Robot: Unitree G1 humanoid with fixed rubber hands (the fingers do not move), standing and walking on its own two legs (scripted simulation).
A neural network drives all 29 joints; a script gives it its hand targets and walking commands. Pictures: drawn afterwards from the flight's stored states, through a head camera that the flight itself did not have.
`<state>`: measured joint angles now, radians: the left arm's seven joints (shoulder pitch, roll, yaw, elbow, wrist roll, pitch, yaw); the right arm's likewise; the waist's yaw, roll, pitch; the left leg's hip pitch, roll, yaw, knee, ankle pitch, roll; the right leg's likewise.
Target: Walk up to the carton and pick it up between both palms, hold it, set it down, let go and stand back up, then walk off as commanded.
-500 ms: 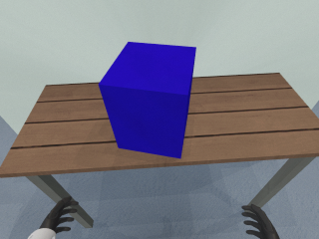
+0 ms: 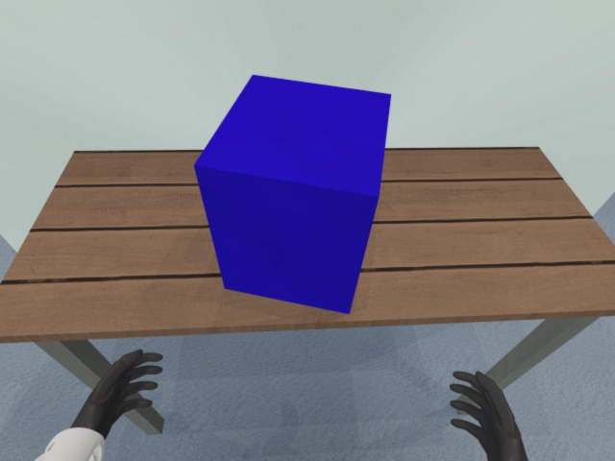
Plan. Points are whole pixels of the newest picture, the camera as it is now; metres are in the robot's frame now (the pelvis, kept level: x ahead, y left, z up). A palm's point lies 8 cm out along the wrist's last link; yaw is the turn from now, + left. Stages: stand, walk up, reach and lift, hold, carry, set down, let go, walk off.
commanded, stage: reach and lift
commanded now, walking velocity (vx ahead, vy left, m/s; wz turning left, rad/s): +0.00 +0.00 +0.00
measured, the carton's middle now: (302, 198) +0.45 +0.01 +0.09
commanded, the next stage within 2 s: none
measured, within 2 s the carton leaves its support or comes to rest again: neither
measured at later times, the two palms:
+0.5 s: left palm (99, 374) +0.20 +0.24 +0.05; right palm (490, 403) +0.16 -0.18 +0.07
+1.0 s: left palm (115, 294) +0.28 +0.23 +0.10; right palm (461, 321) +0.24 -0.16 +0.10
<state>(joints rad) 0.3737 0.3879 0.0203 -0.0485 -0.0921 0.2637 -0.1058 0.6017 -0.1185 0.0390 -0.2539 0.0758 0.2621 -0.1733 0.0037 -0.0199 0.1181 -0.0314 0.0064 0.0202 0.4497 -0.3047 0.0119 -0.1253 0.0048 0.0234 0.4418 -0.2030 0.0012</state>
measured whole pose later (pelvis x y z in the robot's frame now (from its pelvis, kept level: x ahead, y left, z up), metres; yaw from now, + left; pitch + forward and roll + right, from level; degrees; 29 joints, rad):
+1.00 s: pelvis +0.01 +0.01 +0.00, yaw +0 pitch -6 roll -1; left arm 0.00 0.41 0.04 -0.21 -0.21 0.50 -0.14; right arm 0.20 -0.12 0.07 -0.45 0.18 0.50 -0.29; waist 0.00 0.00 0.12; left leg -0.04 0.01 0.02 0.45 -0.31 0.01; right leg -0.12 0.00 0.02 0.40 -0.19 0.01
